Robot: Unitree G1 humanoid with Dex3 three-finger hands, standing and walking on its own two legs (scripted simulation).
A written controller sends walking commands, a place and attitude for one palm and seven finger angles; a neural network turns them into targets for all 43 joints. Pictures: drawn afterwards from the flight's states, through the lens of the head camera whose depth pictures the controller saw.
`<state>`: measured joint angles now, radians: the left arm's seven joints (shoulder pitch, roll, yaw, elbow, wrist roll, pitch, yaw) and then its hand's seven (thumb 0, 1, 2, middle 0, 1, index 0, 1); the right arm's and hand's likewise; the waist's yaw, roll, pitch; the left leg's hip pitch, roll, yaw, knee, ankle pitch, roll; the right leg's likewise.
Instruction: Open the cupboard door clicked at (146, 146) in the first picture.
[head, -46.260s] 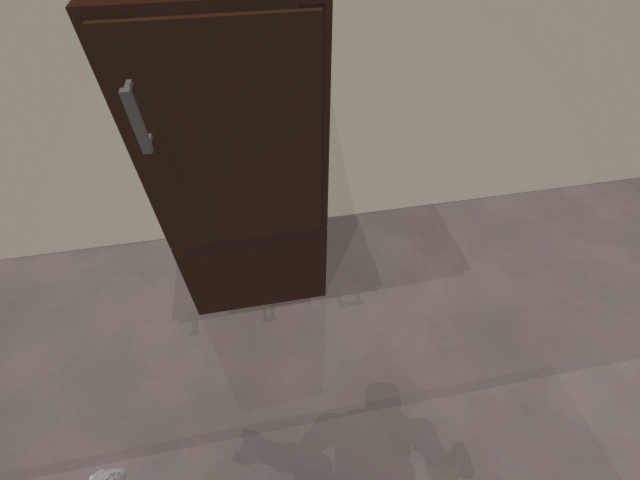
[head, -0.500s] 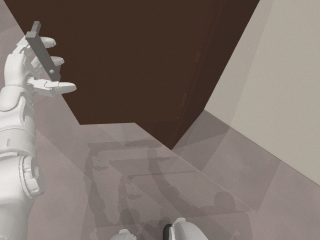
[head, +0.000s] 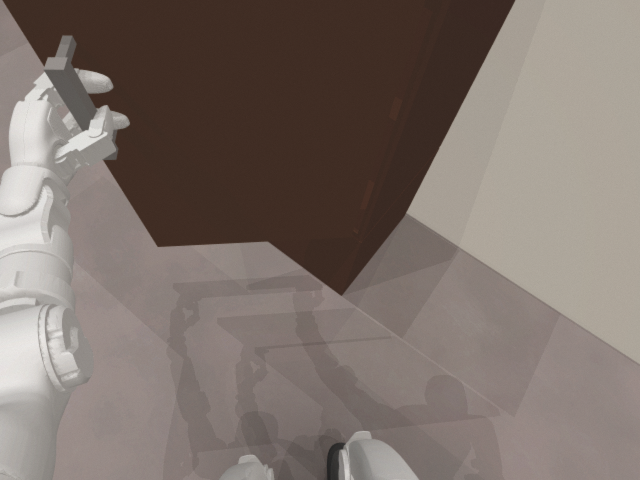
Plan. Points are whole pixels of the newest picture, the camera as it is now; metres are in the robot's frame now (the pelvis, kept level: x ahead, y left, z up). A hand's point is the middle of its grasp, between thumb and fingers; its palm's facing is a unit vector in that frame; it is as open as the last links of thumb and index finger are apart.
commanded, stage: pull the door open along its arc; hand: left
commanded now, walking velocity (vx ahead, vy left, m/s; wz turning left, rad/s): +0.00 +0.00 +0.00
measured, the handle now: (89, 103) +0.55 +0.24 +0.10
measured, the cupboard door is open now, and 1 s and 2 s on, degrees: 43 72 85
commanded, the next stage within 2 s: open thumb and fingers to let go in 1.18 s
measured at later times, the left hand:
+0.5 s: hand (105, 185) +0.43 +0.21 +0.10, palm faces -0.02 -1.00 +0.00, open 5.7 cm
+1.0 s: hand (166, 273) +0.33 +0.13 +0.10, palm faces +0.44 -0.90 +0.00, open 5.8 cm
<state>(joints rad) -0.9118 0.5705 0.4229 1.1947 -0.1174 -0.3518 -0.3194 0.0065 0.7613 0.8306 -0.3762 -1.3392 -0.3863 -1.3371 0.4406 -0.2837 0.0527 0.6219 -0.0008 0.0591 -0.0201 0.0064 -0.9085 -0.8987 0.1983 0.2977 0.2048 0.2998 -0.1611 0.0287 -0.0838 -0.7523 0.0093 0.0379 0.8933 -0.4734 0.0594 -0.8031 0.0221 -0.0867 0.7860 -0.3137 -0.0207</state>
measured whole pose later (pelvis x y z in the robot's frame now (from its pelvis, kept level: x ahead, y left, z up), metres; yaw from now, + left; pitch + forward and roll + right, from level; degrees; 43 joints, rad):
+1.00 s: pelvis +0.01 -0.03 +0.02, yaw +2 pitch +7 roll +0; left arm -0.06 0.01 0.05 0.19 -0.04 -0.16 0.37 0.00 0.72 0.79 -0.35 -1.32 -0.36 -1.33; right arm 0.19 -0.19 0.04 0.57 -0.03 0.05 -0.03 0.01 -0.91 -0.90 0.20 0.30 0.20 0.30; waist 0.01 0.03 -0.08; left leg -0.41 -0.01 0.02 0.70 -0.41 0.02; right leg -0.49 0.01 -0.09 0.68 -0.31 -0.05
